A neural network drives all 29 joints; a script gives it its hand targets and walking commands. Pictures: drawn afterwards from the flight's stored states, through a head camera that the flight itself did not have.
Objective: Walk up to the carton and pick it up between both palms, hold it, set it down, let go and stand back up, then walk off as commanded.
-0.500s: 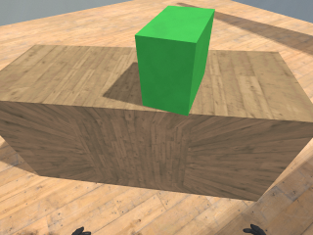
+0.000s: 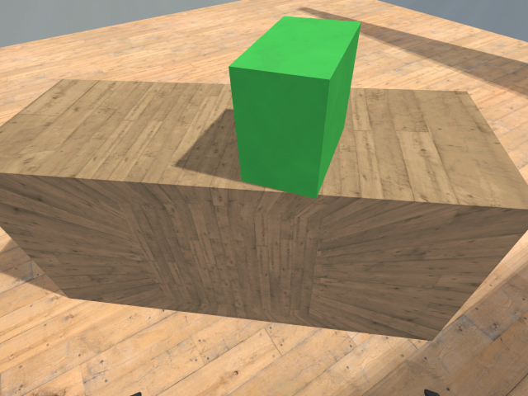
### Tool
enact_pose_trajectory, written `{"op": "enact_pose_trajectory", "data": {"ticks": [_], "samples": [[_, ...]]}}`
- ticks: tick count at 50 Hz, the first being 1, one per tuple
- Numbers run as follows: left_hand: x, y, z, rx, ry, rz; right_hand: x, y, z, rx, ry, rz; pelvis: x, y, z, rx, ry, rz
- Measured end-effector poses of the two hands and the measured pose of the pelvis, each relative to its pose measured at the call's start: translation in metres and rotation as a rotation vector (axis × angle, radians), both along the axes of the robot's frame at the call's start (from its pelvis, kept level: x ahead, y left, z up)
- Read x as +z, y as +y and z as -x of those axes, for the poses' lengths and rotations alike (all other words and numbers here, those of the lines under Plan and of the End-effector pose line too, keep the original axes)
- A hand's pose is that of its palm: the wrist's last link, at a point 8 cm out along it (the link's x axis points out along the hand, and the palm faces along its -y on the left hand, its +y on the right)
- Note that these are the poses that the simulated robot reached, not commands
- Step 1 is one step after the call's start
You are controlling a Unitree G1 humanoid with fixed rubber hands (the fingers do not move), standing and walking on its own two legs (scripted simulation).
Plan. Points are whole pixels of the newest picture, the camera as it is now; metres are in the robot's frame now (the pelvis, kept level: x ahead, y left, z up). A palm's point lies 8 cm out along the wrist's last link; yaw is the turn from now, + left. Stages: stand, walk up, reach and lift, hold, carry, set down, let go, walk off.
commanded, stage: stand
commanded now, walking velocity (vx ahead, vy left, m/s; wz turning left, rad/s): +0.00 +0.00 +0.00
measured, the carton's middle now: (299, 104) +0.74 -0.05 +0.10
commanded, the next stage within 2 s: walk up in 1.64 s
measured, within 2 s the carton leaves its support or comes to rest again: neither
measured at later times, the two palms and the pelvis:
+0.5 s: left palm out of the picture +0.10 +0.25 -0.10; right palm out of the picture +0.11 -0.25 -0.10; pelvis +0.01 +0.00 +0.01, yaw +0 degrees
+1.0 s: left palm out of the picture +0.09 +0.25 -0.10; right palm out of the picture +0.10 -0.25 -0.11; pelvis +0.01 +0.00 +0.01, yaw +0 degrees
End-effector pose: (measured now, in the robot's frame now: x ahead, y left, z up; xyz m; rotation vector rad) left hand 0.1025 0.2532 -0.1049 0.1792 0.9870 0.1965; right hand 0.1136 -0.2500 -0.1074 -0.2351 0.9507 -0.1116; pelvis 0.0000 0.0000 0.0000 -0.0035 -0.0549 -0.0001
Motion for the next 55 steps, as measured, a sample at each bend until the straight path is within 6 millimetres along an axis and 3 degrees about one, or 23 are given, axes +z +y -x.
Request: {"op": "enact_pose_trajectory", "data": {"ticks": [55], "samples": [[0.001, -0.001, 0.009, 0.004, 0.081, 0.01, 0.002, -0.001, 0.009, -0.021, 0.08, -0.006, 0.012, 0.001, -0.009, 0.0, 0.003, 0.001]]}}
